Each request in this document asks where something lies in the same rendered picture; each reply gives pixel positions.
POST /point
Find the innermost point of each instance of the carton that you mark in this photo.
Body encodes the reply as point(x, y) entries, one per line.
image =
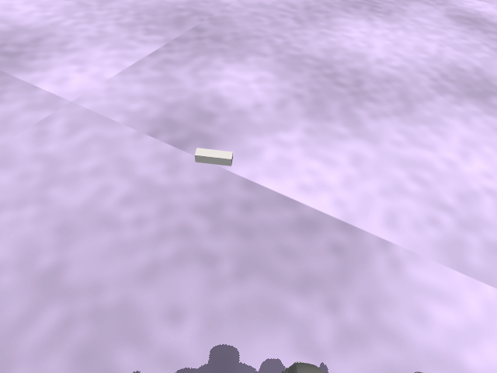
point(211, 156)

